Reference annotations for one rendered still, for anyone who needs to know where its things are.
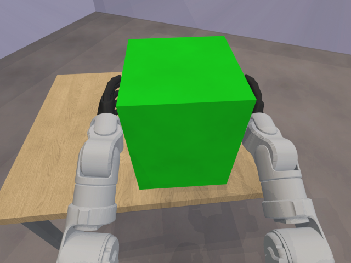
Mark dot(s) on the table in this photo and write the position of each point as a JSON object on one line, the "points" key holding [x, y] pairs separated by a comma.
{"points": [[41, 182]]}

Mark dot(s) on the left robot forearm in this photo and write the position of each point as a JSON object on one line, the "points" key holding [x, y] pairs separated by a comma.
{"points": [[96, 177]]}

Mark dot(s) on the robot left upper arm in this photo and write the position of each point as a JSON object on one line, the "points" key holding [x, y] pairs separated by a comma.
{"points": [[90, 247]]}

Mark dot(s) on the carton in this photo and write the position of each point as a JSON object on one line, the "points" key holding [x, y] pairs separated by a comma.
{"points": [[184, 105]]}

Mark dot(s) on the robot left hand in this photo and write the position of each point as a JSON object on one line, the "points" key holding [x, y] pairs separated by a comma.
{"points": [[107, 102]]}

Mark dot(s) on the robot right upper arm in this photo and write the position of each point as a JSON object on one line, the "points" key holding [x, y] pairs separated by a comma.
{"points": [[296, 245]]}

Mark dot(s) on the right robot forearm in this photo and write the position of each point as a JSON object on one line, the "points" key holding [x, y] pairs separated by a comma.
{"points": [[276, 158]]}

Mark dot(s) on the robot right hand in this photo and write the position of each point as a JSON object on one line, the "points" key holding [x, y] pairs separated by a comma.
{"points": [[259, 105]]}

